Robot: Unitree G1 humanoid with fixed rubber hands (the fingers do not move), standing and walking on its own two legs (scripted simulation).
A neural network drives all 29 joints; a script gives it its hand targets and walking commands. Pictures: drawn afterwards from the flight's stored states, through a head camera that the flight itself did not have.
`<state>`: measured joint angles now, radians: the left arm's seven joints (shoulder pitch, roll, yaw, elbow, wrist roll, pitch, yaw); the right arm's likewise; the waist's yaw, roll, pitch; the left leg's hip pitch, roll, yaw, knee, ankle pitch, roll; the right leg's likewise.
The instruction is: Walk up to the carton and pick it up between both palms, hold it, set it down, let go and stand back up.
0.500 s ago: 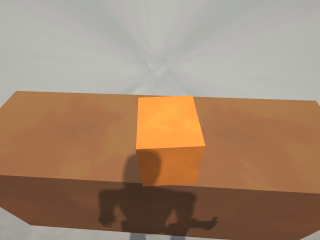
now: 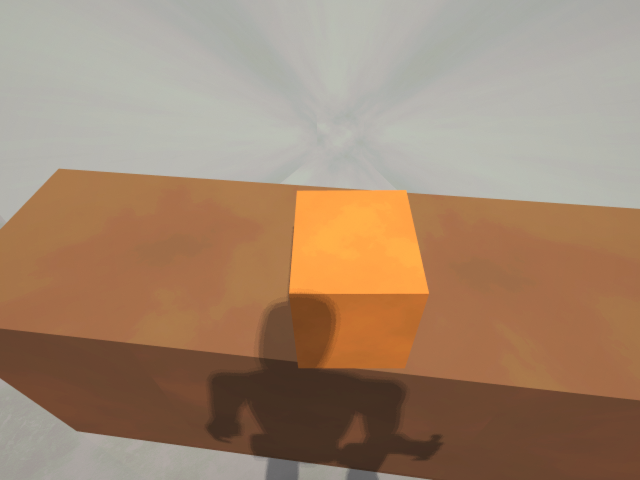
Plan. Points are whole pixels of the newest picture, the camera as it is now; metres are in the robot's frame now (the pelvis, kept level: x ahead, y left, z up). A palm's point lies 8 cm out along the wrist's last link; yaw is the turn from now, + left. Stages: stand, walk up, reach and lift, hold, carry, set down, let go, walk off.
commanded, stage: stand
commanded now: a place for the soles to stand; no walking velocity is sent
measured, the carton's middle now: (351, 280) +0.44 -0.01 -0.03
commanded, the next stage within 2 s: reach and lift in 0.04 s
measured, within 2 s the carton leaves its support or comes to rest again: neither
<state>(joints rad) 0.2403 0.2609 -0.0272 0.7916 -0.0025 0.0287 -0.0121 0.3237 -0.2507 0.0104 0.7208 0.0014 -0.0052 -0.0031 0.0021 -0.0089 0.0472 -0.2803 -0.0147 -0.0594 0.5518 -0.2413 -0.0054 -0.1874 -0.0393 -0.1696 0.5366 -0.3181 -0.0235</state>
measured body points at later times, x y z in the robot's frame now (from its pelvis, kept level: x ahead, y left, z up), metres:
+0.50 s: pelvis -0.01 -0.01 +0.00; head -0.01 +0.02 +0.45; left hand +0.17 +0.22 -0.10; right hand +0.12 -0.26 -0.08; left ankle +0.04 +0.12 -0.73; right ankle -0.01 -0.10 -0.73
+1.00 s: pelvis +0.01 -0.01 +0.01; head +0.01 +0.02 +0.46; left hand +0.21 +0.21 -0.07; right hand +0.18 -0.23 -0.06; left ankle +0.04 +0.12 -0.73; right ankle -0.01 -0.10 -0.73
